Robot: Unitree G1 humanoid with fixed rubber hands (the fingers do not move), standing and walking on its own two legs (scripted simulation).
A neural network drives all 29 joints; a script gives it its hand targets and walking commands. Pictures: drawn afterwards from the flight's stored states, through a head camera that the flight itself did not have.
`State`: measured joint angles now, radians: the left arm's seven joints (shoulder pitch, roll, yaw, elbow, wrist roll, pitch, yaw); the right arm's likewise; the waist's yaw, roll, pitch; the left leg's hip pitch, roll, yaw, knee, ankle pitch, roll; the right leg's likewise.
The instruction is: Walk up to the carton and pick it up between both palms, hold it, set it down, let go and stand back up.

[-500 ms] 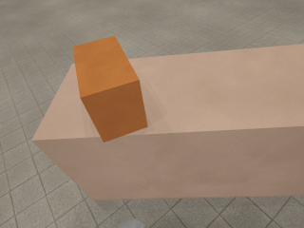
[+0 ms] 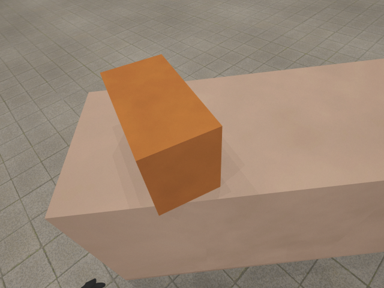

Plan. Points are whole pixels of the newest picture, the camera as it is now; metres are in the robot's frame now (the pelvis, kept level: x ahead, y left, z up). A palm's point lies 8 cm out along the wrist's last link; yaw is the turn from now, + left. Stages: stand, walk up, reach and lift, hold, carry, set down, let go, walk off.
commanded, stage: walk up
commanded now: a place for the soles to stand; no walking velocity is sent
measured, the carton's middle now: (160, 129) +0.49 +0.06 +0.06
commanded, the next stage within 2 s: none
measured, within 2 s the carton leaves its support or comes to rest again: neither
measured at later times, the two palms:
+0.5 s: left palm out of the picture +0.12 +0.33 -0.09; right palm (287, 284) +0.16 -0.17 -0.06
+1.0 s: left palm out of the picture +0.11 +0.32 -0.08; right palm out of the picture +0.12 -0.19 -0.08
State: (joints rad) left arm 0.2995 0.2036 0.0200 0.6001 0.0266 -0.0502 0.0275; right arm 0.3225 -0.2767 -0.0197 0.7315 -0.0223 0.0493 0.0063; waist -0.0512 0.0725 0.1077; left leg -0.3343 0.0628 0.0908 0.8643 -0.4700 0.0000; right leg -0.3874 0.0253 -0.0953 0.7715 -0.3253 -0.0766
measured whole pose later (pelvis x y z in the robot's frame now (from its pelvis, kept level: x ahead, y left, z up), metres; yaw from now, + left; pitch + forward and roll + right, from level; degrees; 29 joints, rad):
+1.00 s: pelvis +0.02 +0.07 +0.02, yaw -2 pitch -1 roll +0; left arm 0.29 0.26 0.00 0.71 0.02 0.02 -0.04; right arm 0.29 -0.27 -0.01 0.64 0.00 0.01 0.01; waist 0.01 0.02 0.05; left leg -0.29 0.05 0.03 0.61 -0.30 -0.03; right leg -0.32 -0.04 -0.01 0.62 -0.27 0.02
